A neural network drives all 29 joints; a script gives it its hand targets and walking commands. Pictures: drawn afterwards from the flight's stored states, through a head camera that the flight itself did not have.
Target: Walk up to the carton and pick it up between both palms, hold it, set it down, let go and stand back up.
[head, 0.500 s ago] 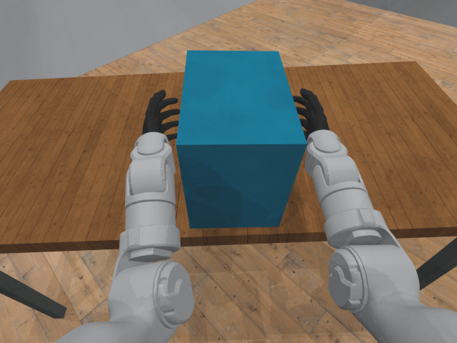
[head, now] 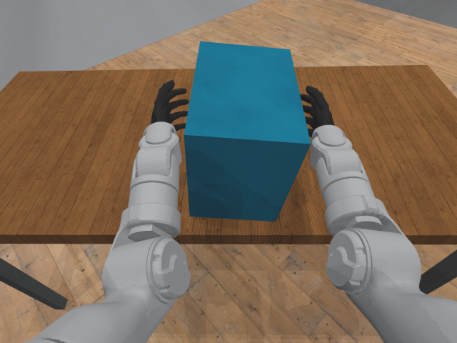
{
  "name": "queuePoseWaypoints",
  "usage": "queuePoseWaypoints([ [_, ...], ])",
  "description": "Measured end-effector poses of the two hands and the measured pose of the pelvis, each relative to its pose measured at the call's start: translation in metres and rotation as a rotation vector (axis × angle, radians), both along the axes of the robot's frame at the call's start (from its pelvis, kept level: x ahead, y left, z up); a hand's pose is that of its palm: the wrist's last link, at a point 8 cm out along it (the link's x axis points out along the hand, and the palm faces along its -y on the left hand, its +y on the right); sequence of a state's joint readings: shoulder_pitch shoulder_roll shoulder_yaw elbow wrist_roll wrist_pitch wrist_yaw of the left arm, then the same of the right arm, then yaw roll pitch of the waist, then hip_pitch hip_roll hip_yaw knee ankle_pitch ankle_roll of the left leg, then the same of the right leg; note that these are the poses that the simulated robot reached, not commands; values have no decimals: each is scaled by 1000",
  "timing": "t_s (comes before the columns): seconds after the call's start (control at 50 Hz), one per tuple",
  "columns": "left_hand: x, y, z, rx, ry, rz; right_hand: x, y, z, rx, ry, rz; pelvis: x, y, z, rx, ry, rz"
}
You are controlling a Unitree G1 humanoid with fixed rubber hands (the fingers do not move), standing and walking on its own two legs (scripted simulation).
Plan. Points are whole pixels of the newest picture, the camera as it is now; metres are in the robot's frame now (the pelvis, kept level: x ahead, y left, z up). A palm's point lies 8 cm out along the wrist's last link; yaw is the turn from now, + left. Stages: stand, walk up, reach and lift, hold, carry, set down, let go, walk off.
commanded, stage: set down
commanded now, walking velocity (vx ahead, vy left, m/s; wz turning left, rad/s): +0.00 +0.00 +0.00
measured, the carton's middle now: (239, 134) +0.49 -0.01 +0.09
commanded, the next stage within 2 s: none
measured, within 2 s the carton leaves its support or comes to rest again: rests again in 0.50 s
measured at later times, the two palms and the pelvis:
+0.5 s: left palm (162, 132) +0.44 +0.13 +0.15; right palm (315, 127) +0.44 -0.15 +0.14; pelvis +0.00 +0.00 +0.00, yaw +1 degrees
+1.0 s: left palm (158, 137) +0.44 +0.14 +0.13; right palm (310, 129) +0.45 -0.14 +0.13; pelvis +0.01 +0.00 +0.00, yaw +2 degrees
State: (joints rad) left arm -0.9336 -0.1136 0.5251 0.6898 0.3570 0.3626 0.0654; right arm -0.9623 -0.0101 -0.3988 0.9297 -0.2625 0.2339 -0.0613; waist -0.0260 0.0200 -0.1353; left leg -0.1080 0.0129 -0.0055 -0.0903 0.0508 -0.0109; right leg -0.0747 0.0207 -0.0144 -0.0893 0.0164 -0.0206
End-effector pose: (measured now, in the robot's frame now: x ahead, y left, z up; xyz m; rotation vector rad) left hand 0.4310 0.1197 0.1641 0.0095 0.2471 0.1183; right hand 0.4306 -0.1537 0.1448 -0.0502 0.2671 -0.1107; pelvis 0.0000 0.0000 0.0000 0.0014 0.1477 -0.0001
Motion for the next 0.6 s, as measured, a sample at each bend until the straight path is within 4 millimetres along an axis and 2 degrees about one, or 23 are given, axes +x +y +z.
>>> queuePoseWaypoints([
  [0.28, 2, 8, -11, -4, 13, 18, 7, 7, -5, 5, 15, 22, -1, 2, -1, -1, 41, 9],
  [0.42, 4, 8, -12, 5, 1, 15, 11, 7, -1, 8, 3, 25, -1, 1, -1, -1, 65, 14],
  [0.6, 7, 12, -23, 2, 26, 18, 15, 9, -9, 13, 3, 40, 1, 1, -2, -2, 86, 12],
])
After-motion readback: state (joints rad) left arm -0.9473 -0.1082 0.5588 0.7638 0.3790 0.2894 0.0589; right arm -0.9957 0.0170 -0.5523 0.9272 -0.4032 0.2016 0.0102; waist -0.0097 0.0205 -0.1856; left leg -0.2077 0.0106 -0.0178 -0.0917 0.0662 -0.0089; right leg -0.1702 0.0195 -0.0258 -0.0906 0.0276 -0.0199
